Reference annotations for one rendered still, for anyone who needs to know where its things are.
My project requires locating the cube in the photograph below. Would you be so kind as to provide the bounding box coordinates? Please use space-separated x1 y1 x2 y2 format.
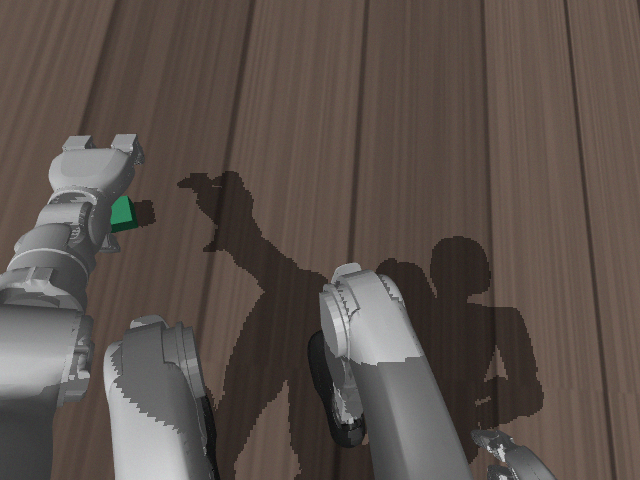
110 196 139 233

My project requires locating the right robot hand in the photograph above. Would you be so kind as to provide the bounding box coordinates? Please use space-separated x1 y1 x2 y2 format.
470 429 557 480

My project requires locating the left robot hand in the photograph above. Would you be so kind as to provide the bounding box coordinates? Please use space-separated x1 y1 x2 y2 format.
48 134 145 253

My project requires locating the left robot foot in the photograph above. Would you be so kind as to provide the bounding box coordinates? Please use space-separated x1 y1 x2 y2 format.
201 394 220 480

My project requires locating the right robot foot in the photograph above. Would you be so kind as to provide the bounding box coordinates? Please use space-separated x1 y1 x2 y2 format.
307 330 365 448

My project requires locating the left robot arm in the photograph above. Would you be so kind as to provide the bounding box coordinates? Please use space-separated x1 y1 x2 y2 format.
0 186 112 480

